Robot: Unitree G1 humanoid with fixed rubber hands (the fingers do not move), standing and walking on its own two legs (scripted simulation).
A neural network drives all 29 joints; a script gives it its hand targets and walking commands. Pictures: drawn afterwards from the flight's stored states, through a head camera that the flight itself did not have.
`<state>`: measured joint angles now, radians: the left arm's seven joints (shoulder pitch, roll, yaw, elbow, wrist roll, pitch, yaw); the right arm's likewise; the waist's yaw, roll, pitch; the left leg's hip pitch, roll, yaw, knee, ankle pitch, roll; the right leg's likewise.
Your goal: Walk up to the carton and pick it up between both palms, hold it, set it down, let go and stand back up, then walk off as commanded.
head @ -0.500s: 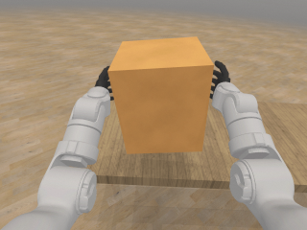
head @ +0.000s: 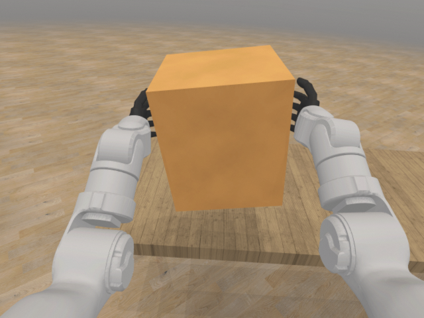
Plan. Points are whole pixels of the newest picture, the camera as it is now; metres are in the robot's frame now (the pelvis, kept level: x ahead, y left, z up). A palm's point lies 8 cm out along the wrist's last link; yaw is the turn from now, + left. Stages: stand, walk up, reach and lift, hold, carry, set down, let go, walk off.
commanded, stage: hold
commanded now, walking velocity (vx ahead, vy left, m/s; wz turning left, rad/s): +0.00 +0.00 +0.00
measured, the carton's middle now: (222, 128) +0.42 -0.02 +0.23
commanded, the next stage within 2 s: none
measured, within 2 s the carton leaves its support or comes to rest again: neither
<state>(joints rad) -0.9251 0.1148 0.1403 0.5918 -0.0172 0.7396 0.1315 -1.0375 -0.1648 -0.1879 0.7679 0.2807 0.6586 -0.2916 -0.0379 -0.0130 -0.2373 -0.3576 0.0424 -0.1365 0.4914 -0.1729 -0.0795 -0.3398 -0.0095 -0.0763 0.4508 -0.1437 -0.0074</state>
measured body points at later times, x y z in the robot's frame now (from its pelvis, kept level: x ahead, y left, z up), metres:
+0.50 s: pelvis +0.00 +0.00 +0.00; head -0.07 +0.02 +0.44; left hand +0.40 +0.15 +0.26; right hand +0.40 -0.16 +0.28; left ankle +0.06 +0.16 -0.74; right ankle +0.06 -0.12 -0.74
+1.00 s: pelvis +0.00 +0.00 +0.00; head -0.08 +0.02 +0.44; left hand +0.40 +0.15 +0.26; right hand +0.40 -0.16 +0.29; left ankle +0.06 +0.16 -0.74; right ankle +0.06 -0.12 -0.74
